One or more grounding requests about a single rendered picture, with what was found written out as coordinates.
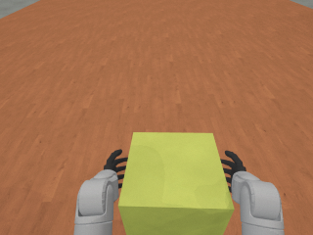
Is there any left robot hand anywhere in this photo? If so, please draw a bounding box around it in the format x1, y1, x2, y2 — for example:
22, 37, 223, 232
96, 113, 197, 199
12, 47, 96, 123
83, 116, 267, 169
104, 149, 128, 189

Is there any left robot forearm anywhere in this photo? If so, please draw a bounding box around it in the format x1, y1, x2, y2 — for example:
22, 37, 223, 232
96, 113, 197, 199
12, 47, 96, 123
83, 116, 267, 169
73, 169, 119, 235

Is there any right robot forearm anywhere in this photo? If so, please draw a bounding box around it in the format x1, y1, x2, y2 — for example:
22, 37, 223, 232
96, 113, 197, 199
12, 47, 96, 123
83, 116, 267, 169
231, 170, 285, 235

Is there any right robot hand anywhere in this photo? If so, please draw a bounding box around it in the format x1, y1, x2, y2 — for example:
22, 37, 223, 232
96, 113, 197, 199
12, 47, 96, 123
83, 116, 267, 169
220, 150, 246, 193

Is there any carton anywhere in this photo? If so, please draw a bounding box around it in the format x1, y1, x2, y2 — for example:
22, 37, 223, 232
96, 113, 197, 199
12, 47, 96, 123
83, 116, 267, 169
118, 132, 235, 235

